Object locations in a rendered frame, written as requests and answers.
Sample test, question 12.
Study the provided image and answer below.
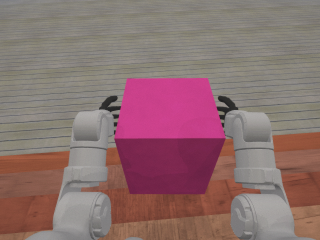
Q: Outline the left robot upper arm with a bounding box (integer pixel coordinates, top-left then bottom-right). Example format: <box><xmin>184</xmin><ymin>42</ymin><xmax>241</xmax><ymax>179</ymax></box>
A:
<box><xmin>25</xmin><ymin>191</ymin><xmax>112</xmax><ymax>240</ymax></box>

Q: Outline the robot right hand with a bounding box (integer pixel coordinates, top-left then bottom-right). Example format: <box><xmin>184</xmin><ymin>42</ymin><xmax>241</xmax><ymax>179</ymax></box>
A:
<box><xmin>216</xmin><ymin>96</ymin><xmax>239</xmax><ymax>133</ymax></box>

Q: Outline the robot left hand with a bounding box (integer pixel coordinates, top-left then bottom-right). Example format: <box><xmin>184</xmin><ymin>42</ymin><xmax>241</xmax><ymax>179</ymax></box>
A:
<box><xmin>99</xmin><ymin>95</ymin><xmax>121</xmax><ymax>135</ymax></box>

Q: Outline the right robot forearm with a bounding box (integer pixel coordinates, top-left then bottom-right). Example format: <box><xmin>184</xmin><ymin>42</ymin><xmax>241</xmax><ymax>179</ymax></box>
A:
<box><xmin>224</xmin><ymin>110</ymin><xmax>295</xmax><ymax>232</ymax></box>

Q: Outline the left robot forearm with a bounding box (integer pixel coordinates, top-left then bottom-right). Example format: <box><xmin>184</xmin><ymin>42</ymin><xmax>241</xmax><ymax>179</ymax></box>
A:
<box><xmin>52</xmin><ymin>109</ymin><xmax>114</xmax><ymax>228</ymax></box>

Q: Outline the right robot upper arm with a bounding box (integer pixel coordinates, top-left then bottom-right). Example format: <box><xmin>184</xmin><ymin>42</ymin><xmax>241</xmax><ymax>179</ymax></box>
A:
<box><xmin>230</xmin><ymin>193</ymin><xmax>316</xmax><ymax>240</ymax></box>

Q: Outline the carton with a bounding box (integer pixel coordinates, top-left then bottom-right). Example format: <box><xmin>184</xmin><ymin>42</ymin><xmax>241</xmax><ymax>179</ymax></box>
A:
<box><xmin>114</xmin><ymin>78</ymin><xmax>226</xmax><ymax>194</ymax></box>

